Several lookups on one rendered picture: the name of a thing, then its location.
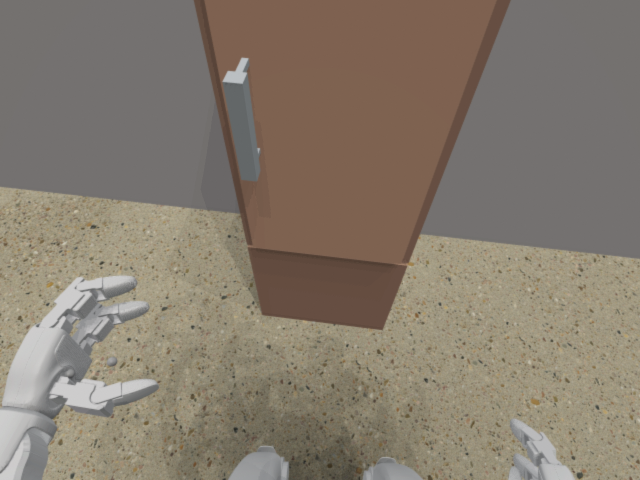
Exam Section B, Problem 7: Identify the cupboard door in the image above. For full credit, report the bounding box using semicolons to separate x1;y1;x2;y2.
204;0;496;264

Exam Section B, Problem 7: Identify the robot right shin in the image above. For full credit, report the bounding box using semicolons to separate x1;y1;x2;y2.
376;457;396;465

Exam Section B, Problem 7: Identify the robot left hand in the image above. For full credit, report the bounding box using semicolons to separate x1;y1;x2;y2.
2;276;159;419

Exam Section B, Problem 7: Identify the left robot forearm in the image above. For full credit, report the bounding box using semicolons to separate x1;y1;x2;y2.
0;407;57;480

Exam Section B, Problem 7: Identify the handle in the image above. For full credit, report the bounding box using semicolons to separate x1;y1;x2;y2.
223;58;261;182

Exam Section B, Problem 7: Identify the left robot thigh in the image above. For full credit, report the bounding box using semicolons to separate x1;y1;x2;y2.
228;452;289;480

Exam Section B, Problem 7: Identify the robot right hand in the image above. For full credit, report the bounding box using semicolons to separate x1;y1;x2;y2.
508;418;575;480

